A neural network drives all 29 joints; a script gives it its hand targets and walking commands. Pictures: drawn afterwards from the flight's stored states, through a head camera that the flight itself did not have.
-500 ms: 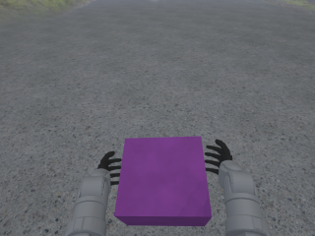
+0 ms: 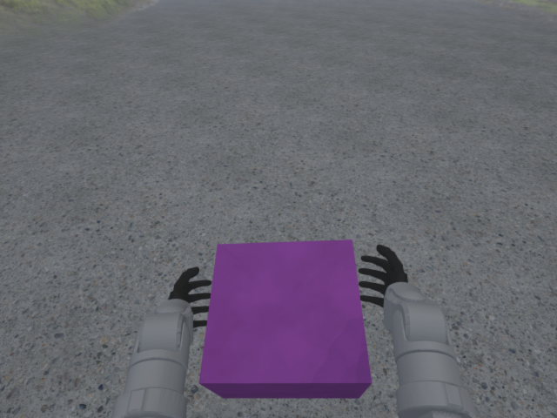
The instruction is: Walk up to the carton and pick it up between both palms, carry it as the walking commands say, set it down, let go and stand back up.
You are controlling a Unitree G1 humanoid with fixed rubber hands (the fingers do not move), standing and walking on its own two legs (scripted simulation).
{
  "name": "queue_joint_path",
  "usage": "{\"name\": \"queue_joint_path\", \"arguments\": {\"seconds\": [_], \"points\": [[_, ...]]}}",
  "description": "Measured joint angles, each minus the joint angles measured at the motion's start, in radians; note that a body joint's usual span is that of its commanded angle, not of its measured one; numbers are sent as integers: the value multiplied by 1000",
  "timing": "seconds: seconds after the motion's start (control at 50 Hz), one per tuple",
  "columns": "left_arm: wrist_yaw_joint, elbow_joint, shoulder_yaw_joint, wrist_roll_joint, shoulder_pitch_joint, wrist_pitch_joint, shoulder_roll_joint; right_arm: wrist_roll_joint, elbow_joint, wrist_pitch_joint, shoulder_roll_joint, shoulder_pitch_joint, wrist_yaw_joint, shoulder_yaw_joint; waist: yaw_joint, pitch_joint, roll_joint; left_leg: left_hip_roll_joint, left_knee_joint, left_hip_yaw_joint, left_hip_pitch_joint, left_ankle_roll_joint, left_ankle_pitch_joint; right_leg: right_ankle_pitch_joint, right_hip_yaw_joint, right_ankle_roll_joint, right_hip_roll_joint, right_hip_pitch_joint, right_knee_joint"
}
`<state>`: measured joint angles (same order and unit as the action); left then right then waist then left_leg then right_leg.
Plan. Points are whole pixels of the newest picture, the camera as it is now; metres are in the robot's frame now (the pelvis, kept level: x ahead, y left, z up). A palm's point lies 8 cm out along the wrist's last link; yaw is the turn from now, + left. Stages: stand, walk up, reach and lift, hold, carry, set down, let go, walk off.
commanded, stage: reach and lift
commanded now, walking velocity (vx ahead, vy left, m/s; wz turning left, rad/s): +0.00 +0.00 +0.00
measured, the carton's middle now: (286, 319) +0.33 +0.00 -0.05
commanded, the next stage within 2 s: hold in 0.20 s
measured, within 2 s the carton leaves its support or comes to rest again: neither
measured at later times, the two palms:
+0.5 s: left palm (180, 323) +0.28 +0.16 +0.03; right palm (398, 295) +0.30 -0.17 +0.06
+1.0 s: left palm (180, 322) +0.28 +0.16 +0.03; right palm (397, 294) +0.30 -0.17 +0.06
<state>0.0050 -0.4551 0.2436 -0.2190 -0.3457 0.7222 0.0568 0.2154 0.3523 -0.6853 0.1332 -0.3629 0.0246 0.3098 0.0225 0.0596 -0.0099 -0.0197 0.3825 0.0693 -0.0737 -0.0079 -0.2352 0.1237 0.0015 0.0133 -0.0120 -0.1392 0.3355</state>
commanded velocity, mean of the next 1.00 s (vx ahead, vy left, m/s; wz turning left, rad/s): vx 0.00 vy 0.00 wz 0.00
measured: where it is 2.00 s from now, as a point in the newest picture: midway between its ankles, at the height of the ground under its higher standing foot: outside the picture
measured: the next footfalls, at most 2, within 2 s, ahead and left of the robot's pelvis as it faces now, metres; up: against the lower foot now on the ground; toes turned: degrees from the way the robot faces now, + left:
none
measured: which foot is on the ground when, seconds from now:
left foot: down 0.00-1.00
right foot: down 0.00-1.00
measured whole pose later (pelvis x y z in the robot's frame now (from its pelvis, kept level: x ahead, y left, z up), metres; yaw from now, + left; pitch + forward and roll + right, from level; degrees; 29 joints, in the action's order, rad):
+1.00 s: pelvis +0.00 +0.00 +0.00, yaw +0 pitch -5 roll +0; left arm 0.01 -0.39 0.24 -0.22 -0.29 0.75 0.08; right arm 0.22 0.35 -0.69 0.13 -0.36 0.02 0.30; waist 0.02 0.05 -0.01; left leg -0.02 0.37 0.07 -0.05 -0.01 -0.22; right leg 0.12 0.00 0.01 -0.01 -0.12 0.34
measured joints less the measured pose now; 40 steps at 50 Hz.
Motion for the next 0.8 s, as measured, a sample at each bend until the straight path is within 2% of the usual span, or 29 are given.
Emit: {"name": "queue_joint_path", "arguments": {"seconds": [0.8], "points": [[5, 55, 0, 0, 53, 21, 18, 0, -2, -10, 1, 0, 0, -10, 0, -10, 1, 0, -16, 1, 24, 0, 11, 0, 0, 0, 0, 14, 4]]}}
